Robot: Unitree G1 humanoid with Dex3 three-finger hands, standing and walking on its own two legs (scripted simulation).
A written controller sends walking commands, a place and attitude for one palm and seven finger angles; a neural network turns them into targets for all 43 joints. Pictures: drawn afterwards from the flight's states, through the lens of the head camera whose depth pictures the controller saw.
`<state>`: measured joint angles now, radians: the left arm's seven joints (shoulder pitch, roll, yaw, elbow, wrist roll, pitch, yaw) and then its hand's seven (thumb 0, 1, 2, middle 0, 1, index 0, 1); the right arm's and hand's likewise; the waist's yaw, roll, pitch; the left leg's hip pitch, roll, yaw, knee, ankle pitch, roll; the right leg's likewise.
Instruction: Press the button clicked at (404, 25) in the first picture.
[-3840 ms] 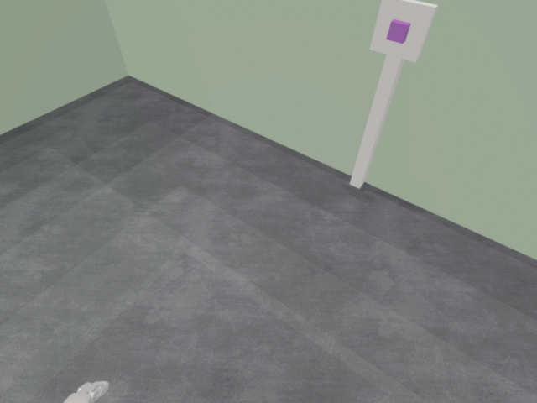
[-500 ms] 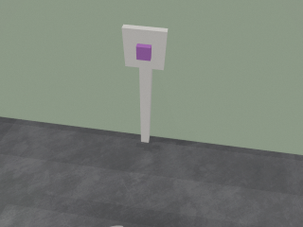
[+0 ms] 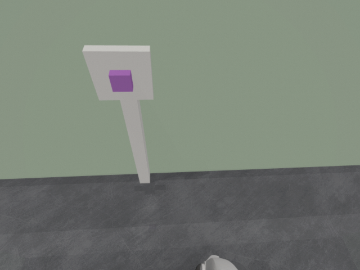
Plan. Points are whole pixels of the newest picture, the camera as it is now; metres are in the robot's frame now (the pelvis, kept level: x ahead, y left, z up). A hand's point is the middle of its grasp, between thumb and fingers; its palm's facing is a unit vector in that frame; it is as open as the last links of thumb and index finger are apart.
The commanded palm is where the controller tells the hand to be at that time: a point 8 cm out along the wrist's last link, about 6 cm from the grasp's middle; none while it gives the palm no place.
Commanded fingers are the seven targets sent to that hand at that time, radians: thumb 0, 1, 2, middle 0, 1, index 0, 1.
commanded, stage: take the last steps up to it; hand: left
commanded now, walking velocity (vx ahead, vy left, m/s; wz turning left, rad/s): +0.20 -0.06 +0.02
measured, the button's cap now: (121, 80) +0.62 +0.17 +0.04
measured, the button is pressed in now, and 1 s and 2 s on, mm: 0 0 0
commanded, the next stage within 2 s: come to a stop and stand still in 0.16 s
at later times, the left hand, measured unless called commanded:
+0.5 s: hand out of the picture +0.12 +0.14 -0.18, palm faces +0.12 -0.98 -0.15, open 7.3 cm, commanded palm none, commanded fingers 0.00 0.90 0.90 -0.20 -0.30 -0.20 -0.30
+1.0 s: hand out of the picture +0.10 +0.09 -0.15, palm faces +0.07 -0.97 -0.25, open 7.4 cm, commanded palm none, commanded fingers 0.00 0.90 0.90 -0.20 -0.30 -0.20 -0.30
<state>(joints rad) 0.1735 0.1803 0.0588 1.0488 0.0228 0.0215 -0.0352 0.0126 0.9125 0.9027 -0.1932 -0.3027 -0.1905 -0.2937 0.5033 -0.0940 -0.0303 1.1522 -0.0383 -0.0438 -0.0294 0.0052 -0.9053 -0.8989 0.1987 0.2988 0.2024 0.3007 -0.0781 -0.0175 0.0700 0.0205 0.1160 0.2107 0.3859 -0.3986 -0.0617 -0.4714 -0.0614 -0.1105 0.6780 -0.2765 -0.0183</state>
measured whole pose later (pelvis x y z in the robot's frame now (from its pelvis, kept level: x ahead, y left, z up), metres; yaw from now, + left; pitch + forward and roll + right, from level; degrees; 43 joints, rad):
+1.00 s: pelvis +0.08 -0.09 +0.01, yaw +1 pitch +0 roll +2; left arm 0.29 0.14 0.02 1.05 0.02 0.00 0.03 0.01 0.91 0.90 -0.20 -0.30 -0.19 -0.29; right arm 0.24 -0.21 -0.06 1.09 -0.02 0.05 0.00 0.01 -0.91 -0.90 0.19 0.30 0.20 0.30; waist 0.01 0.03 0.00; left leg -0.34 0.04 0.03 0.78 -0.34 -0.03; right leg -0.21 -0.01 -0.07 0.45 -0.24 -0.06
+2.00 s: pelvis +0.08 -0.01 +0.01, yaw +1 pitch -1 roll +0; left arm 0.26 0.14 0.01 1.15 0.01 0.00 0.04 0.01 0.91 0.90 -0.20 -0.30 -0.19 -0.29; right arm 0.31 -0.12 -0.01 1.16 -0.01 -0.02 -0.03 0.01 -0.91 -0.90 0.20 0.30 0.20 0.30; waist 0.00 0.00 0.03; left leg -0.10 0.01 0.07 0.40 -0.29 0.01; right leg -0.19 -0.07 -0.04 0.41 -0.21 0.05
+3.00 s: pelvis +0.07 -0.04 +0.00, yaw +2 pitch -1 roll +1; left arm 0.24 0.16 -0.01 1.11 0.01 -0.01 0.03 0.01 0.91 0.90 -0.20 -0.30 -0.20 -0.29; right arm 0.31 -0.16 0.02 1.09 -0.02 -0.01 -0.02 0.01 -0.91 -0.90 0.20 0.30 0.20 0.30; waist -0.01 0.03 0.04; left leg -0.14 0.04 0.05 0.46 -0.31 -0.04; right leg -0.25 -0.05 -0.06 0.54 -0.27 0.00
